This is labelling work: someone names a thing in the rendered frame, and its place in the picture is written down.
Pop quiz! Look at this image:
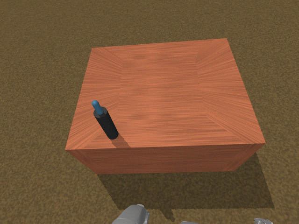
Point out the bottle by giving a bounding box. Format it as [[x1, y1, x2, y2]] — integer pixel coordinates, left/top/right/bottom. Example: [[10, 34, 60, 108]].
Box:
[[92, 100, 119, 140]]

